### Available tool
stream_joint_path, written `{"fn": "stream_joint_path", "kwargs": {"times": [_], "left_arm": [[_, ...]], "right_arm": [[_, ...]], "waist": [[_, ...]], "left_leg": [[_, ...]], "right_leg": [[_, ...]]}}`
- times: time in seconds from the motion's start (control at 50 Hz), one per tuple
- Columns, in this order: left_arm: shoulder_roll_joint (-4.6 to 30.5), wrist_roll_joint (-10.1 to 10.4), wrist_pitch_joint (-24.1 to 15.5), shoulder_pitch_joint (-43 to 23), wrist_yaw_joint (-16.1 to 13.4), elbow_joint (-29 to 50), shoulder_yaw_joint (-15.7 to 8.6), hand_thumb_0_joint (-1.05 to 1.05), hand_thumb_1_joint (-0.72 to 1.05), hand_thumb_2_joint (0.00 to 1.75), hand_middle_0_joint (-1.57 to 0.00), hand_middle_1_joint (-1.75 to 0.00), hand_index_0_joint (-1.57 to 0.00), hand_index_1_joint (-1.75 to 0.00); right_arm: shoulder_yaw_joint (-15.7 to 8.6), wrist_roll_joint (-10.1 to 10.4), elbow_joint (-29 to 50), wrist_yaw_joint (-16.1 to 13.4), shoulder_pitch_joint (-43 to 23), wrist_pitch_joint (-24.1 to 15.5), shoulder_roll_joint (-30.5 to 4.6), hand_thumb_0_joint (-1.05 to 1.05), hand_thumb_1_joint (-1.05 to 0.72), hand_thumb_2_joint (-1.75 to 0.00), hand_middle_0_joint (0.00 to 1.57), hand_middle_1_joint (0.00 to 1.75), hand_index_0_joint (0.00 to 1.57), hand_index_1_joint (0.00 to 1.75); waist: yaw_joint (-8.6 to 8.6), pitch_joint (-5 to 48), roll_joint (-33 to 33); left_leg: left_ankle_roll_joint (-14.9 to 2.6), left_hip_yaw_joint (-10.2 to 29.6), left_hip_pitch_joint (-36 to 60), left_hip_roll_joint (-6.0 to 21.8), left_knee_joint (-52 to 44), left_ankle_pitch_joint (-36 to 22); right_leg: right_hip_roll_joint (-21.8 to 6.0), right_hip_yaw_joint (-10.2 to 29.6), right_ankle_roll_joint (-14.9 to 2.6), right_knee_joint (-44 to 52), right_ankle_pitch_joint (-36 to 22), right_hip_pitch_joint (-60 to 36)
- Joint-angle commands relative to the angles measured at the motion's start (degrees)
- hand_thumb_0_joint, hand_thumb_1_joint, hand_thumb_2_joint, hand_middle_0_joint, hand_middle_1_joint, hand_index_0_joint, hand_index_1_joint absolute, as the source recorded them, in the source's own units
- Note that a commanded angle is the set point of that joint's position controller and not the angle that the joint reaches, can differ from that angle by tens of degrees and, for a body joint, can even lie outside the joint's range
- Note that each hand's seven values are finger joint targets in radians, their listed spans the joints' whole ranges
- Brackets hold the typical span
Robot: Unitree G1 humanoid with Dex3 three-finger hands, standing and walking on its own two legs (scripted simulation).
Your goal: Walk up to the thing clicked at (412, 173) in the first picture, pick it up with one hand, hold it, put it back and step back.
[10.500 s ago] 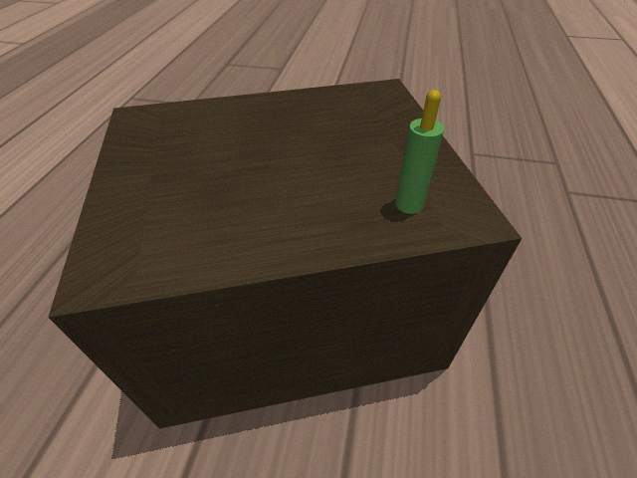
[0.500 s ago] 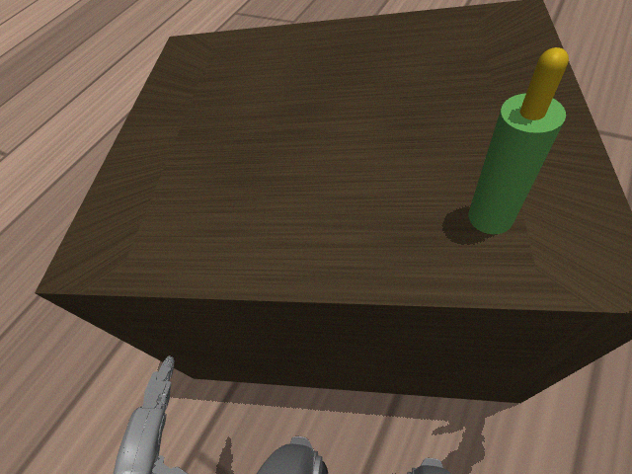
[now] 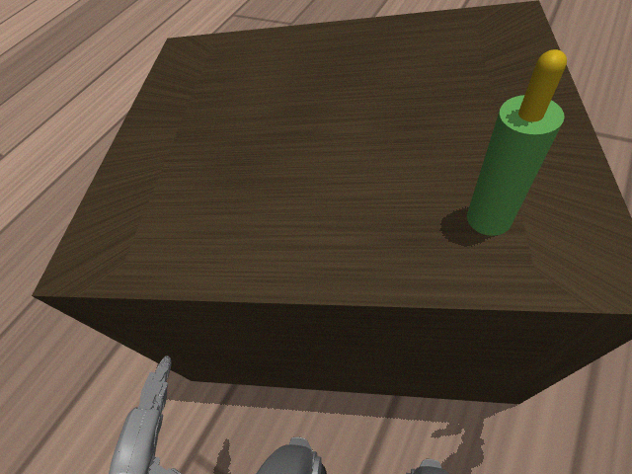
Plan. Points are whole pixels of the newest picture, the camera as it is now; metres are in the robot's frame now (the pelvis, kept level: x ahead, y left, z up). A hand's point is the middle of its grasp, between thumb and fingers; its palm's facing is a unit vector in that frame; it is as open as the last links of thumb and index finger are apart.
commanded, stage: go down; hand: right
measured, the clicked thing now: (514, 154) +0.52 -0.18 +0.07
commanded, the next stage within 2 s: approach in 0.02 s
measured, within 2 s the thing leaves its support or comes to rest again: neither
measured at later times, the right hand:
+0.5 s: hand out of the picture +0.45 -0.31 +0.05, palm faces +0.04 +1.00 +0.06, open 17.3 cm
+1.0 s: hand (530, 209) +0.48 -0.21 +0.01, palm faces +0.09 +1.00 +0.04, open 17.6 cm
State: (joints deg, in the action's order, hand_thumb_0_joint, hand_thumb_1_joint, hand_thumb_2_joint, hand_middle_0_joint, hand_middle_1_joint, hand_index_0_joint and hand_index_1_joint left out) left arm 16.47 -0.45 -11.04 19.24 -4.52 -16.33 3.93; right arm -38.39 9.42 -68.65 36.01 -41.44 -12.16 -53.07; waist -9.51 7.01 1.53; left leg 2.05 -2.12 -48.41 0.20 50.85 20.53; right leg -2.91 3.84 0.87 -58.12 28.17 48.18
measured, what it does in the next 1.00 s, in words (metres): stands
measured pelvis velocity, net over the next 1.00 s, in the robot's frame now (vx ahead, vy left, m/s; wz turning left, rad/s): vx -0.02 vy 0.01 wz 0.03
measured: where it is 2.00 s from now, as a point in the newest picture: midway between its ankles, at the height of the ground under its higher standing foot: outside the picture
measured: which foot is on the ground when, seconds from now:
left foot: down 0.00-1.00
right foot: down 0.00-1.00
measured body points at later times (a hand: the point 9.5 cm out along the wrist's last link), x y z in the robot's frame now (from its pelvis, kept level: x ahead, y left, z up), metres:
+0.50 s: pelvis -0.01 +0.00 -0.01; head +0.11 -0.05 +0.42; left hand +0.16 +0.25 -0.02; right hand +0.44 -0.36 +0.05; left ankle +0.03 +0.15 -0.68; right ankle -0.01 -0.12 -0.68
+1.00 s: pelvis -0.02 +0.01 -0.03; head +0.10 -0.03 +0.40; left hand +0.14 +0.26 -0.02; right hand +0.47 -0.27 +0.01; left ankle +0.03 +0.15 -0.68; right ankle -0.01 -0.12 -0.68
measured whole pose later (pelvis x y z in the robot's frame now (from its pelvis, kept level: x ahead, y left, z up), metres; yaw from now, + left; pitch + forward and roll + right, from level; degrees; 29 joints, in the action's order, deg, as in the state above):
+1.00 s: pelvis -0.02 +0.01 -0.03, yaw +2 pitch +22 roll +3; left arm 13.9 -3.1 -6.4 23.0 0.0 0.5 -0.5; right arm -30.4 3.6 -64.3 14.3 -43.3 -21.9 -31.6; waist -13.4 8.2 0.6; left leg 1.8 -0.9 -60.5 -0.5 61.9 23.4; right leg -3.5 3.2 1.2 -68.2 31.3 58.9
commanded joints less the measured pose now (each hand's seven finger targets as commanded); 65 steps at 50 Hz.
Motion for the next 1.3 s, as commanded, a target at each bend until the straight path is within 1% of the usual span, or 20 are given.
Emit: {"fn": "stream_joint_path", "kwargs": {"times": [0.0, 0.12, 0.22, 0.36, 0.4, 0.46, 0.54, 0.62, 0.68, 0.72, 0.74, 0.78, 0.82, 0.84, 0.9, 0.94, 0.98, 1.04, 1.2, 1.28], "left_arm": [[8.01, 0.45, -2.83, 1.75, -1.09, 6.11, -4.12, 0.0, -0.56, 0.06, -0.05, -0.04, -0.04, -0.05], [8.87, 0.5, -2.72, 4.32, -0.98, 6.42, -4.79, 0.0, -0.55, 0.04, -0.05, -0.05, -0.05, -0.05], [10.39, 0.25, -2.99, 1.16, -1.28, 4.74, -6.88, 0.0, -0.56, 0.05, -0.05, -0.05, -0.05, -0.05], [7.9, -0.13, -3.7, 0.62, 0.01, 11.18, -4.57, 0.0, -0.55, 0.04, -0.06, -0.05, -0.05, -0.05], [9.91, -0.53, -3.33, 4.35, 0.28, 9.13, -7.79, 0.0, -0.55, 0.04, -0.06, -0.05, -0.05, -0.05], [9.34, -0.97, -3.27, 4.07, 1.12, 13.2, -8.48, 0.0, -0.53, 0.03, -0.06, -0.05, -0.06, -0.05], [9.2, -1.59, -2.2, 5.89, 1.92, 15.43, -10.51, 0.0, -0.53, 0.03, -0.06, -0.05, -0.06, -0.05], [8.17, -1.77, -1.61, 2.51, 2.32, 23.65, -9.94, 0.0, -0.55, 0.04, -0.05, -0.05, -0.06, -0.05], [5.82, -2.3, -0.08, 4.64, 3.01, 21.81, -7.95, 0.0, -0.55, 0.04, -0.05, -0.05, -0.06, -0.05], [8.14, -2.38, -0.1, 2.15, 2.49, 26.15, -11.2, 0.0, -0.54, 0.03, -0.05, -0.05, -0.06, -0.04], [9.13, -2.68, 0.7, 5.31, 2.49, 22.69, -12.37, 0.0, -0.54, 0.03, -0.05, -0.05, -0.06, -0.05], [6.54, -2.54, 1.31, 5.27, 3.17, 22.44, -10.13, 0.0, -0.54, 0.03, -0.05, -0.05, -0.06, -0.05], [6.89, -2.15, 0.74, -1.99, 2.83, 30.6, -9.91, 0.0, -0.54, 0.04, -0.05, -0.05, -0.06, -0.05], [8.32, -2.33, 1.17, 1.75, 2.64, 26.92, -12.31, 0.0, -0.54, 0.04, -0.05, -0.05, -0.06, -0.05], [5.57, -2.04, 1.75, 7.52, 3.5, 24.64, -9.96, 0.0, -0.54, 0.03, -0.05, -0.05, -0.06, -0.05], [6.4, -2.02, 1.47, 6.1, 3.39, 27.92, -10.92, 0.0, -0.53, 0.03, -0.05, -0.05, -0.06, -0.04], [7.73, -2.02, 1.76, 8.97, 3.38, 25.12, -13.41, 0.0, -0.53, 0.03, -0.05, -0.05, -0.06, -0.04], [5.11, -1.78, 1.29, 5.08, 3.77, 29.18, -10.39, 0.0, -0.54, 0.03, -0.05, -0.05, -0.05, -0.05], [6.62, -2.16, 2.38, 7.27, 3.74, 28.69, -12.42, 0.0, -0.61, 0.09, -0.05, -0.03, -0.03, -0.06], [5.56, -1.97, 2.89, 7.7, 4.05, 27.55, -11.82, 0.0, -0.61, 0.09, -0.05, -0.03, -0.03, -0.06]], "right_arm": [[-2.45, 1.64, 10.24, -0.33, -18.47, -4.31, -23.44, 0.0, 0.56, -0.05, 0.06, 0.05, 0.05, 0.05], [-2.05, 2.35, 15.15, 0.03, -19.0, -4.1, -22.97, 0.0, 0.52, -0.04, 0.06, 0.04, 0.05, 0.04], [2.28, 2.74, 9.15, -0.25, -16.43, -3.74, -14.76, 0.0, 0.5, -0.04, 0.06, 0.04, 0.06, 0.04], [6.72, 3.07, 9.68, -2.05, -19.67, -7.04, -5.66, 0.0, 0.5, -0.04, 0.06, 0.04, 0.06, 0.04], [5.22, 2.26, 10.9, -3.99, -20.97, -8.43, -8.21, 0.0, 0.47, -0.05, 0.07, 0.04, 0.06, 0.04], [6.03, 1.6, 10.91, -6.53, -21.2, -10.31, -4.45, 0.0, 0.5, -0.05, 0.06, 0.05, 0.06, 0.05], [3.13, -0.02, 15.07, -10.43, -23.52, -13.2, -7.67, 0.0, 0.49, -0.06, 0.05, 0.05, 0.05, 0.05], [1.85, -1.58, 18.08, -13.71, -24.64, -14.79, -6.37, 0.0, 0.56, -0.03, 0.05, 0.04, 0.05, 0.04], [3.28, -2.6, 16.45, -16.11, -22.63, -14.47, -1.69, 0.0, 0.58, -0.03, 0.05, 0.04, 0.05, 0.04], [1.85, -3.87, 21.87, -18.24, -26.81, -15.06, -4.73, 0.0, 0.57, -0.03, 0.05, 0.05, 0.05, 0.05], [2.75, -4.18, 18.16, -18.72, -23.33, -14.51, -2.6, 0.0, 0.57, -0.04, 0.04, 0.05, 0.04, 0.05], [5.42, -4.37, 13.72, -19.65, -19.95, -13.6, 3.56, 0.0, 0.58, -0.04, 0.04, 0.05, 0.04, 0.05], [5.68, -4.44, 20.81, -20.89, -27.05, -14.64, 2.9, 0.0, 0.57, -0.04, 0.05, 0.05, 0.05, 0.05], [5.84, -4.94, 17.42, -21.34, -25.24, -14.4, 2.83, 0.0, 0.57, -0.04, 0.05, 0.05, 0.05, 0.05], [7.95, -4.87, 12.93, -21.83, -21.12, -13.54, 7.85, 0.0, 0.54, -0.04, 0.05, 0.05, 0.05, 0.05], [6.95, -4.87, 18.15, -22.44, -24.67, -13.93, 5.75, 0.0, 0.53, -0.04, 0.05, 0.04, 0.05, 0.04], [8.56, -4.63, 14.19, -22.54, -21.88, -13.33, 8.66, 0.0, 0.5, -0.04, 0.06, 0.04, 0.05, 0.04], [9.4, -4.55, 17.28, -23.47, -25.61, -13.74, 10.67, 0.0, 0.48, -0.03, 0.06, 0.04, 0.05, 0.04], [10.03, -5.55, 21.56, -25.79, -26.65, -13.96, 11.05, 0.0, 0.47, -0.02, 0.08, 0.03, 0.07, 0.03], [10.92, -6.05, 19.7, -26.74, -24.95, -13.66, 12.93, 0.0, 0.46, -0.02, 0.09, 0.03, 0.08, 0.03]], "waist": [[1.97, 20.64, -14.41], [2.59, 25.7, -18.77], [0.66, 18.27, -13.95], [-1.8, 21.91, -11.78], [-1.69, 23.05, -13.72], [-2.17, 23.79, -13.99], [-1.88, 26.75, -17.03], [-1.33, 34.25, -18.13], [-0.16, 33.44, -19.06], [-0.44, 38.93, -20.3], [-0.78, 34.56, -19.09], [-1.8, 27.53, -15.94], [-1.91, 32.22, -14.24], [-2.39, 30.21, -14.47], [-3.14, 23.26, -11.78], [-3.06, 28.59, -10.9], [-3.97, 23.83, -10.61], [-3.63, 26.56, -10.27], [-2.6, 31.56, -14.05], [-2.2, 27.72, -12.4]], "left_leg": [[-3.41, 0.34, 11.72, -1.02, -3.16, -13.18], [-3.41, -0.05, 11.53, -1.4, -3.15, -14.6], [-3.48, -0.38, 7.38, -1.5, -2.9, -11.79], [-3.16, -0.46, 5.29, -1.69, -0.32, -13.61], [-3.19, -0.28, 4.65, -1.57, 0.94, -13.38], [-3.26, -0.13, 2.29, -1.68, 2.59, -12.8], [-3.39, 0.27, 2.29, -1.57, 4.86, -13.2], [-3.51, 0.46, 5.44, -1.48, 6.55, -14.66], [-3.72, 0.06, 5.15, -1.83, 6.84, -13.86], [-3.65, 0.41, 7.46, -1.63, 7.21, -15.6], [-3.76, -0.13, 6.23, -1.91, 7.2, -14.85], [-3.62, 0.0, 4.66, -1.97, 5.9, -12.74], [-3.51, 0.16, 6.76, -1.9, 5.91, -12.3], [-3.58, 0.29, 6.01, -1.83, 5.93, -10.85], [-3.29, 0.2, 3.34, -2.04, 4.85, -8.52], [-2.87, 1.12, 7.26, -1.56, 4.99, -10.13], [-2.96, 0.65, 4.49, -1.6, 5.01, -9.01], [-2.97, 0.41, 4.36, -1.68, 5.47, -9.46], [-3.28, -0.06, 6.07, -1.73, 6.52, -13.73], [-3.18, 0.33, 5.94, -1.67, 5.81, -12.13]], "right_leg": [[2.09, -0.76, -1.32, 7.64, -20.85, -11.81], [1.82, -0.51, -0.6, 7.72, -27.56, -19.06], [1.39, -0.12, -0.76, 7.79, -23.6, -14.18], [1.1, 0.2, -0.65, 4.83, -26.76, -14.08], [1.42, -0.26, -0.63, 4.25, -25.34, -13.5], [1.08, -0.31, -0.4, 2.19, -26.84, -13.21], [1.26, -0.93, -0.17, 0.22, -25.61, -10.91], [1.36, -1.02, -0.18, -1.36, -25.69, -10.33], [1.35, -1.11, 0.21, -1.13, -25.55, -9.2], [1.17, -1.54, 0.18, -1.92, -25.81, -11.34], [1.13, -1.46, 0.34, -1.41, -25.05, -9.68], [1.22, -1.64, -0.2, -0.93, -20.59, -5.25], [0.92, -1.47, -0.54, -0.81, -18.41, -5.3], [0.99, -1.71, -0.53, -0.52, -16.34, -4.67], [1.1, -1.75, -0.96, 0.01, -12.92, -1.79], [1.17, -2.08, -1.24, -0.88, -13.61, -2.3], [1.34, -2.12, -1.26, -0.63, -12.2, -1.44], [1.29, -1.79, -1.23, -0.8, -13.18, -2.85], [1.51, -1.96, -0.5, -0.82, -19.62, -7.96], [1.8, -2.43, -0.78, -0.35, -16.72, -4.72]]}}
